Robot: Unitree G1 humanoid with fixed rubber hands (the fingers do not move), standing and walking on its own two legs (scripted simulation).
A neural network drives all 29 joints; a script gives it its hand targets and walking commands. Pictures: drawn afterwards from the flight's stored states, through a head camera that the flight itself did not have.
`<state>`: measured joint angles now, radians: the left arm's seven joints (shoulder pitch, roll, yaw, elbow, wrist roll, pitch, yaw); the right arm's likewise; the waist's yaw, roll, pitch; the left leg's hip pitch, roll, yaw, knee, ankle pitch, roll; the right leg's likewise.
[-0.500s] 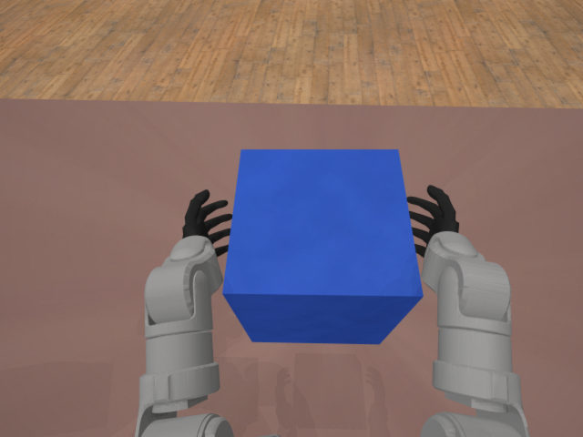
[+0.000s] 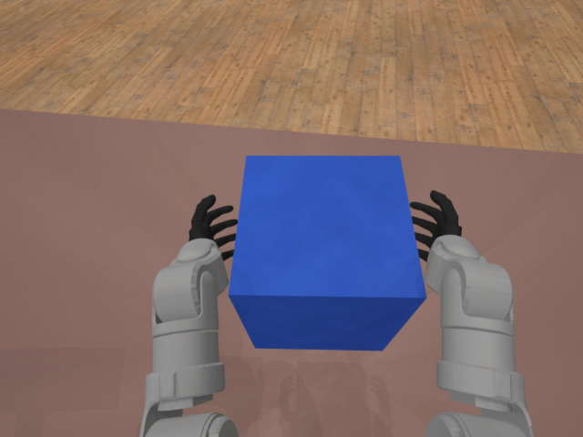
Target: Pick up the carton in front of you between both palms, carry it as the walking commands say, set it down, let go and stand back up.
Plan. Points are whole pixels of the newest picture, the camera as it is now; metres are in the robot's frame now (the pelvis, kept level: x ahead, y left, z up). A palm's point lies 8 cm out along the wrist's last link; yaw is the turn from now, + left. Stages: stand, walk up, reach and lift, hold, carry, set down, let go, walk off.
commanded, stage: carry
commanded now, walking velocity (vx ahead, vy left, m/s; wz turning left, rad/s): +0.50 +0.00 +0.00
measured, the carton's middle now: (320, 261) +0.35 +0.01 +0.02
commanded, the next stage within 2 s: none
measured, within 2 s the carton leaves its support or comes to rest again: neither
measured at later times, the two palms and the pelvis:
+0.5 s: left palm (237, 120) +0.65 +0.18 +0.06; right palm (398, 121) +0.64 -0.14 +0.07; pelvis +0.31 +0.03 -0.04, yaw -2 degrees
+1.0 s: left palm (261, 74) +0.90 +0.16 +0.02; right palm (386, 72) +0.91 -0.15 +0.02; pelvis +0.57 +0.01 -0.06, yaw +0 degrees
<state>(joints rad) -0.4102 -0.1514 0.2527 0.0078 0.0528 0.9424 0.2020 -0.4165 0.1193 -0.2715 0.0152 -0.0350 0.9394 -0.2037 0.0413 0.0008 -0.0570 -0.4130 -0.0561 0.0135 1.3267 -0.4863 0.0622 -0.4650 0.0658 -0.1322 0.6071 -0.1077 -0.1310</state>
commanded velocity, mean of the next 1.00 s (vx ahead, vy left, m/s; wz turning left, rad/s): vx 0.28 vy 0.00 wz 0.00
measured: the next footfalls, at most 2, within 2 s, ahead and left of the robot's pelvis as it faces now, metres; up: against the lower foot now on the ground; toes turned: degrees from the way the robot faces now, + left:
left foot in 0.40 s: +0.42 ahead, +0.07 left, -0.03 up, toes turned +1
right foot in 0.88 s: +0.69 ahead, -0.05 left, -0.07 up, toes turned -5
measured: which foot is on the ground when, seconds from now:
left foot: up 0.00-0.38, down 0.40-0.90, up 0.92-1.00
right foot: down 0.00-0.42, up 0.44-0.86, down 0.88-1.00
